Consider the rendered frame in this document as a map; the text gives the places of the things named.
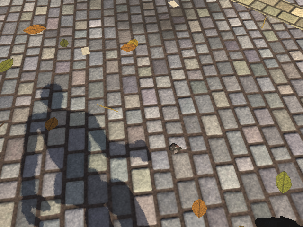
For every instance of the right robot hand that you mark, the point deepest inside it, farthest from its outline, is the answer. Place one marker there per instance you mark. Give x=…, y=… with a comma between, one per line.
x=276, y=222

